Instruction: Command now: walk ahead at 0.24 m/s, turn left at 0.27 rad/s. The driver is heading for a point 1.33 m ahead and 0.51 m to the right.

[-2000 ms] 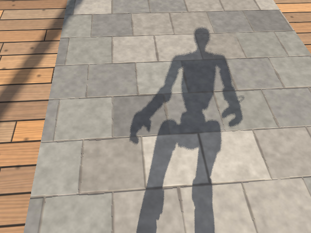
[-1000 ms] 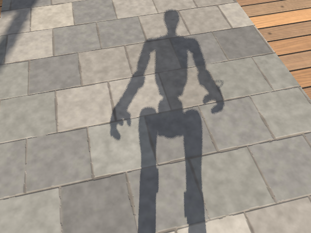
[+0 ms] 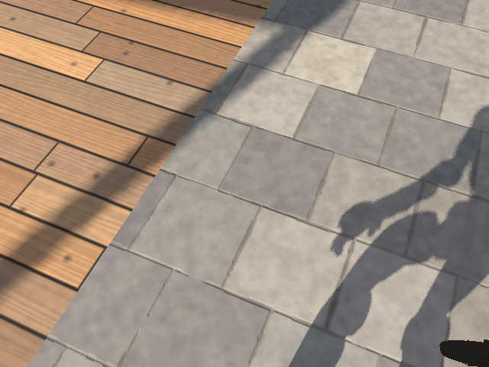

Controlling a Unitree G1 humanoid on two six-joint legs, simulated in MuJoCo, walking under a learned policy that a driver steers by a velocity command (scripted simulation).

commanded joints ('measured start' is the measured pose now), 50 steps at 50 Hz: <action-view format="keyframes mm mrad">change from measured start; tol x16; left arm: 1 7 128 23 -65 3 -9 8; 50 -27 152 91 -173 -2 128 34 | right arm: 1 95 -79 -23 -27 1 -20 -12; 50 -59 -90 -35 95 -8 8 -68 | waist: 1 -48 14 -240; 19 -35 87 -131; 22 -41 -292 -214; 26 -10 -58 -227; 43 -68 -170 -186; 46 -18 252 -164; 50 -5 132 -94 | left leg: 1 427 309 -315 -210 629 209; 6 195 254 -92 -298 699 181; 14 330 328 -77 -311 366 166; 20 387 308 -28 -84 407 63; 21 307 219 50 85 290 -15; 23 -135 -12 -46 544 -546 -140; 39 63 9 -123 113 -201 -173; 43 240 17 -100 -214 -14 -128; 46 337 473 -566 -307 293 180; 50 306 306 -268 -283 173 104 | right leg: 1 -292 -86 73 6 59 -1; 9 -53 -63 51 -415 378 29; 18 -153 -24 -12 -553 172 -25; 20 -17 14 -32 -755 376 -68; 22 320 -280 427 -789 1164 -295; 23 398 -352 531 -816 1200 -427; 29 275 -163 315 -835 941 -281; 43 108 -57 488 -772 524 -194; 46 -239 159 193 -243 -164 -30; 50 -277 92 157 9 61 34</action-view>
